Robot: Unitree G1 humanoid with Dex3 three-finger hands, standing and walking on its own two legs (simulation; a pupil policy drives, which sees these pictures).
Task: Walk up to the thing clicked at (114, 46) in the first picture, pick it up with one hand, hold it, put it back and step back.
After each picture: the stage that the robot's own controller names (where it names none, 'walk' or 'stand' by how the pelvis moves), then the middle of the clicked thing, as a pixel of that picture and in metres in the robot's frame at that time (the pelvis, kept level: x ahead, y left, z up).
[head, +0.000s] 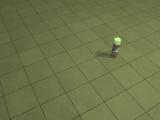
stand; (115, 48) +1.32 -0.33 -0.65
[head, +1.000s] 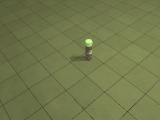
walk; (88, 50) +1.25 +0.05 -0.63
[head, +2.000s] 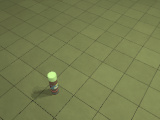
walk; (53, 83) +0.78 +0.30 -0.63
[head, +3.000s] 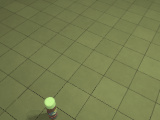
walk; (51, 109) +0.54 +0.21 -0.64
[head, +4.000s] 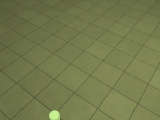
stand; out of the picture +0.47 +0.21 -0.65
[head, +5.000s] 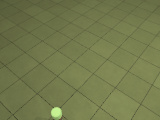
stand; (57, 119) +0.48 +0.20 -0.64
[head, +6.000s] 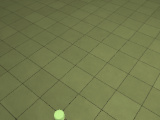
stand; out of the picture +0.50 +0.19 -0.66
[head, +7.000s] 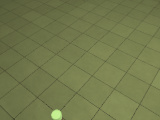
stand; out of the picture +0.49 +0.21 -0.66
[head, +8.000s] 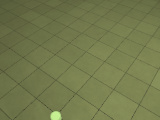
stand; out of the picture +0.47 +0.21 -0.66
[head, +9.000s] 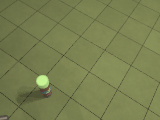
go down; (44, 87) +0.51 +0.21 -0.54
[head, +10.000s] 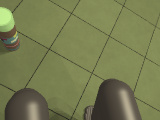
go down; (7, 33) +0.56 +0.25 -0.25
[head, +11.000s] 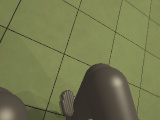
close in; out of the picture +0.55 +0.29 -0.18
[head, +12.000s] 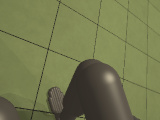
close; out of the picture +0.54 +0.31 -0.18
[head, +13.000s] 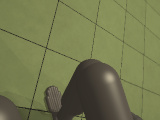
lift; out of the picture +0.50 +0.27 -0.18
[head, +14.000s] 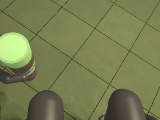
lift; (22, 62) +0.38 +0.21 -0.03
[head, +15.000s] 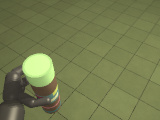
hold; (46, 88) +0.31 +0.13 +0.08
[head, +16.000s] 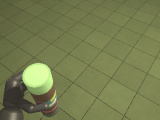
hold; (44, 94) +0.31 +0.14 +0.03
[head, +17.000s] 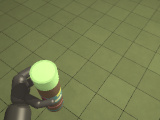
crouch; (50, 90) +0.33 +0.13 +0.01
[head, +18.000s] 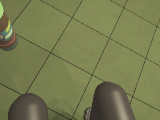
crouch; out of the picture +0.51 +0.20 -0.04
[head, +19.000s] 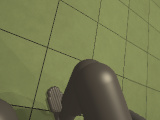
lower; out of the picture +0.49 +0.26 -0.18
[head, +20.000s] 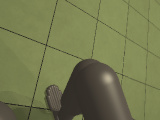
lower; out of the picture +0.50 +0.27 -0.18
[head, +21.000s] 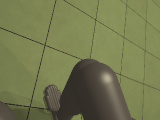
lower; out of the picture +0.50 +0.27 -0.19
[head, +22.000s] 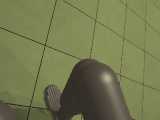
lower; out of the picture +0.50 +0.27 -0.19
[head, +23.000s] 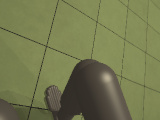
draw back; out of the picture +0.51 +0.25 -0.19
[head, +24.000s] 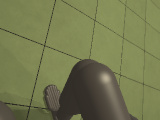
rise; out of the picture +0.50 +0.26 -0.19
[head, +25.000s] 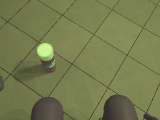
walk; (47, 60) +0.53 +0.17 -0.35
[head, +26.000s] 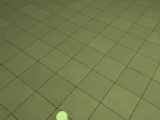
stand; out of the picture +0.45 +0.14 -0.60
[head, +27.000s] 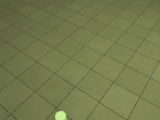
stand; out of the picture +0.45 +0.15 -0.60
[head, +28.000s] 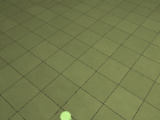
stand; out of the picture +0.45 +0.14 -0.63
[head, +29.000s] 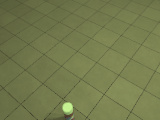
walk; (68, 113) +0.48 +0.14 -0.65
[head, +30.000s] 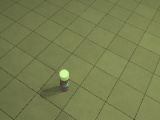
walk; (64, 81) +0.67 +0.12 -0.64
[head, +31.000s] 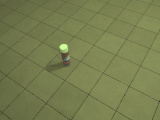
walk; (65, 55) +0.97 +0.27 -0.63
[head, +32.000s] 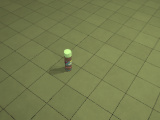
stand; (68, 60) +1.09 +0.18 -0.64
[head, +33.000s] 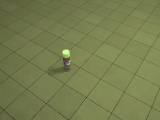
stand; (66, 60) +1.09 +0.19 -0.66
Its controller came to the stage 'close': yes
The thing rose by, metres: 0.69
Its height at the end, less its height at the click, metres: +0.00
